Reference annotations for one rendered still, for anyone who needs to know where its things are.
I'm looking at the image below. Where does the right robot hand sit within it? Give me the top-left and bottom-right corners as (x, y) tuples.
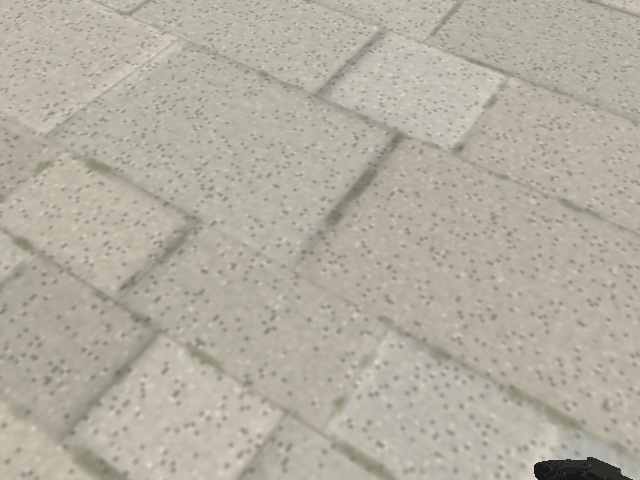
(534, 457), (633, 480)

